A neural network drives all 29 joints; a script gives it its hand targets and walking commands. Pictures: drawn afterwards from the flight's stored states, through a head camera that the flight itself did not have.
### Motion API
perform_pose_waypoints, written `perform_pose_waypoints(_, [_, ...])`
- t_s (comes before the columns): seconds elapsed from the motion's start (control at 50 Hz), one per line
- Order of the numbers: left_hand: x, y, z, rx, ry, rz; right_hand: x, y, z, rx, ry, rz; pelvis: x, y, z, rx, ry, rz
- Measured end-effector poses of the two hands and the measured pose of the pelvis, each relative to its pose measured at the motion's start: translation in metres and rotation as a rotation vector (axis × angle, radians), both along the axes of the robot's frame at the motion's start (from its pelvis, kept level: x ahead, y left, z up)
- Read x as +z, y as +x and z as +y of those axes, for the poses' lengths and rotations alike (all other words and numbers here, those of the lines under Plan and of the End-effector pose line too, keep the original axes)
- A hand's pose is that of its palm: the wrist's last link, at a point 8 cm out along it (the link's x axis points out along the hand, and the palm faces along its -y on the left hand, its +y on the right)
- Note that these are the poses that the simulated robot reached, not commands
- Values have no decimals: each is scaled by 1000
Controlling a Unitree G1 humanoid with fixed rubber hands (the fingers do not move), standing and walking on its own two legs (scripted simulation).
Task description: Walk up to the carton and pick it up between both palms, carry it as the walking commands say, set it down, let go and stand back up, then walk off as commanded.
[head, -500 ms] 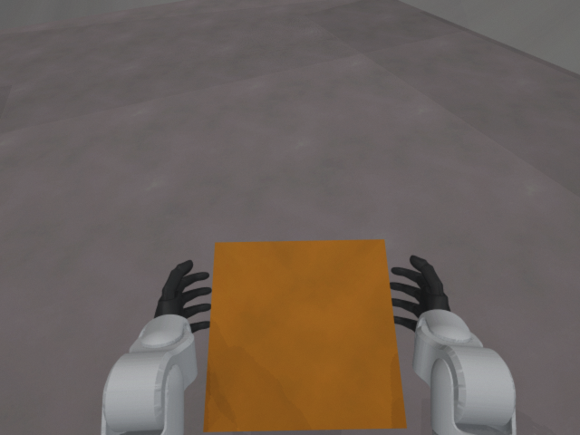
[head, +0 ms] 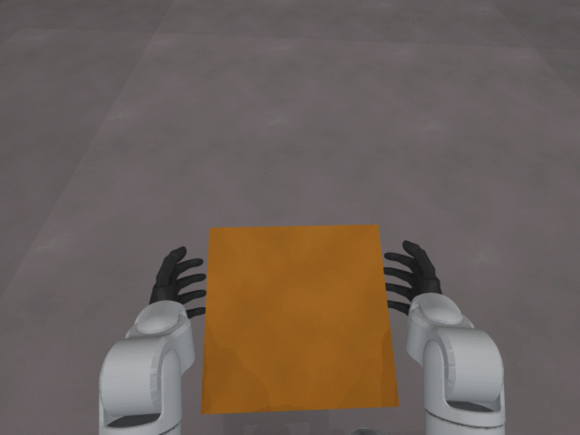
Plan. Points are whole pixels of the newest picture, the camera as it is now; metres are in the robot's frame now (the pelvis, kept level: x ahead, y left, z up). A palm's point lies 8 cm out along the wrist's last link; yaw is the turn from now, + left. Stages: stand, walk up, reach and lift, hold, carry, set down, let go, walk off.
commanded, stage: carry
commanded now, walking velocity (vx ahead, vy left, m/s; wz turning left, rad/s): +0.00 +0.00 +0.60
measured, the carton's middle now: (294, 314) +0.30 +0.01 -0.01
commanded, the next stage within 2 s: none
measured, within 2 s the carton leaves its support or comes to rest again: neither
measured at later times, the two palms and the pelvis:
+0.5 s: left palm (59, 406) +0.15 +0.22 +0.12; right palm (373, 319) +0.24 -0.07 +0.12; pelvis -0.06 +0.01 +0.01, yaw +18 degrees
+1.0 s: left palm out of the picture +0.01 +0.28 +0.12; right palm (283, 390) +0.17 +0.02 +0.10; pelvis -0.13 +0.01 +0.01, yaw +33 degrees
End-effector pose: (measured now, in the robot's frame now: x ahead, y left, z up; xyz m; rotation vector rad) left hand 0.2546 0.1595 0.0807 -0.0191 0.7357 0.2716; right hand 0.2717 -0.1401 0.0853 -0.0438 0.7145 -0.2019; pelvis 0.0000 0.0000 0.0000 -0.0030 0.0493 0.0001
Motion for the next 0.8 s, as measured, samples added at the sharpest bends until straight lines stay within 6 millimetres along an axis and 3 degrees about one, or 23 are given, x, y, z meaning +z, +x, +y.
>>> perform_pose_waypoints(0.18, [28, -27, 6, 35, 41, -77, 16, -20, 6, 39, 39, -73, 4, -21, -3, 85, 2, 24])
perform_pose_waypoints(0.26, [36, -46, 3, 47, 74, -64, 17, -32, 4, 57, 65, -61, 8, -30, -9, 133, 7, 11])
perform_pose_waypoints(0.34, [42, -67, 11, 92, 72, -49, 26, -38, 14, 103, 68, -48, 17, -38, -10, 187, 42, -6])
perform_pose_waypoints(0.48, [44, -101, 51, 221, 67, -79, 34, -36, 63, 219, 60, -81, 13, -55, 3, 297, 63, -14])
perform_pose_waypoints(0.58, [20, -136, 98, 319, 41, -80, 21, -42, 119, 314, 39, -82, -6, -70, 27, 374, 38, -10])
perform_pose_waypoints(0.64, [3, -165, 120, 393, 9, -30, 7, -52, 149, 391, 7, -30, -7, -83, 34, 406, 17, -9])
perform_pose_waypoints(0.72, [-2, -199, 133, 459, -9, 7, -1, -68, 171, 459, -9, 13, -1, -99, 37, 452, -2, -10])
perform_pose_waypoints(0.8, [8, -218, 139, 496, 7, -33, 5, -79, 182, 494, 9, -24, 1, -113, 36, 496, -7, 0])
